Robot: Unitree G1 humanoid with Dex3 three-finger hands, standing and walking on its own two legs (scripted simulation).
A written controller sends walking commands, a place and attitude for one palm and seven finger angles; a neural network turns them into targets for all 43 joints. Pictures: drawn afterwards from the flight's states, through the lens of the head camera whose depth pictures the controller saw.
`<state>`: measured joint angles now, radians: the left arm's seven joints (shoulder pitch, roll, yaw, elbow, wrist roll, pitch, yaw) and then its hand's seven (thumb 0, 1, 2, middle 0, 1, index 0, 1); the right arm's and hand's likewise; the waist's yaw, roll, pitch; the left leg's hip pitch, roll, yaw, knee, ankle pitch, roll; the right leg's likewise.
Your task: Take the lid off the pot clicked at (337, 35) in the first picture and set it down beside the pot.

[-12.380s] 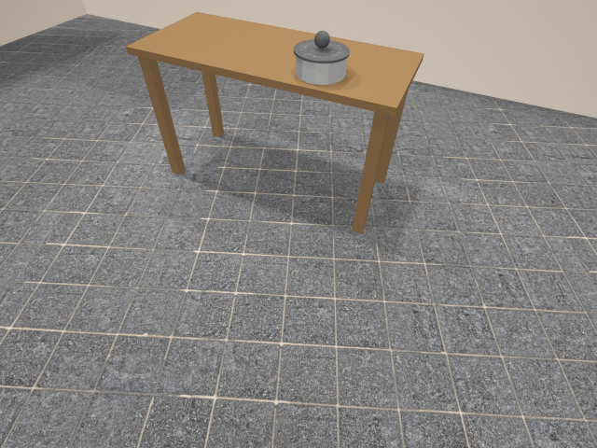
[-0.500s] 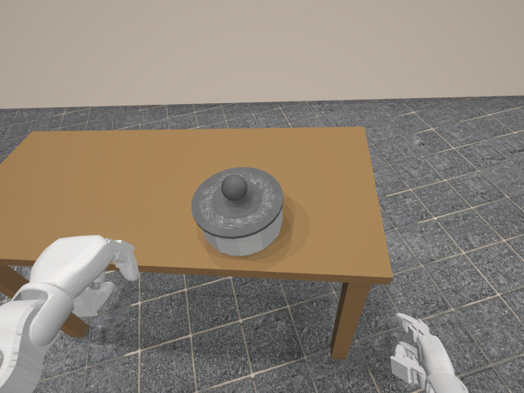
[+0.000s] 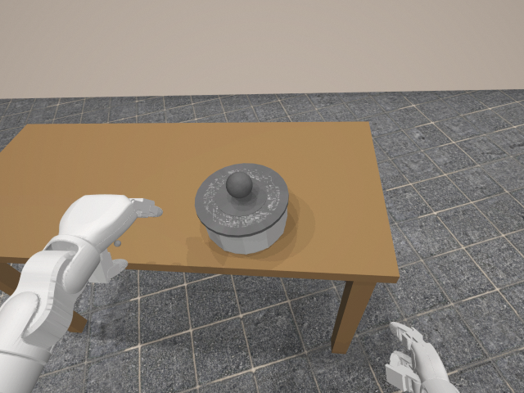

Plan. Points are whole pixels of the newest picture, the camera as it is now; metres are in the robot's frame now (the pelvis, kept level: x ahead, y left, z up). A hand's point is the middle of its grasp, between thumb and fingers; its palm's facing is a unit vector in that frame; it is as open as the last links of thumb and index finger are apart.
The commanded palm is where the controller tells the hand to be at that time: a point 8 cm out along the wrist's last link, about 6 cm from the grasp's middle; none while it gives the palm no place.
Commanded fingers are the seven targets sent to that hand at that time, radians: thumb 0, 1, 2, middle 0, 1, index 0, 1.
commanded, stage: move the open hand above the knob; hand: left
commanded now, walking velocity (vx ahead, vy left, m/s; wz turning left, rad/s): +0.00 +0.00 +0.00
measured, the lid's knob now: (239, 185) +0.49 +0.11 +0.01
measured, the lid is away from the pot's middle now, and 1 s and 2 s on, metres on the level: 0.00 0.00 0.00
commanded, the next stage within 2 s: none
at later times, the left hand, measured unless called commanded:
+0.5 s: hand (167, 227) +0.33 +0.19 +0.08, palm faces -0.29 -0.06 -0.96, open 10.5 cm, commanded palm +0.33 +0.20 +0.15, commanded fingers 0.00 -0.31 1.36 -0.79 -0.08 -0.79 -0.08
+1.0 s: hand (193, 194) +0.40 +0.16 +0.08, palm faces -0.26 -0.09 -0.96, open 10.5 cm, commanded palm +0.39 +0.16 +0.15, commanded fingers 0.00 -0.31 1.36 -0.79 -0.08 -0.79 -0.08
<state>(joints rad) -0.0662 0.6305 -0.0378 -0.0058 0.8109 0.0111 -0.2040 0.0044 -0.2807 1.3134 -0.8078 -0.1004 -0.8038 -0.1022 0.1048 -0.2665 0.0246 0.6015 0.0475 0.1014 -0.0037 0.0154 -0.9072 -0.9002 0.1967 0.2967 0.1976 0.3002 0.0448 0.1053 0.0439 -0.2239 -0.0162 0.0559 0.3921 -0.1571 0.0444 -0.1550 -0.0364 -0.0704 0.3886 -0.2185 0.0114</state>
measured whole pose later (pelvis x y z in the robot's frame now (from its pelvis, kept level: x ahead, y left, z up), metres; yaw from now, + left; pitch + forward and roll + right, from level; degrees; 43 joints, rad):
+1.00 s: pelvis +0.03 -0.03 +0.00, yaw +0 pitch +3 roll +1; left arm -0.43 0.48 -0.22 0.28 0.83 0.24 -0.25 0.00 -0.30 1.35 -0.80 -0.08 -0.80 -0.09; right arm 0.11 -0.30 0.03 0.60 0.09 0.15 0.04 0.01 -0.91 -0.90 0.19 0.30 0.20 0.30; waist 0.00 0.11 -0.01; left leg -0.27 0.00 0.05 0.44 -0.22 0.01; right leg -0.22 -0.02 -0.07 0.47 -0.30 -0.02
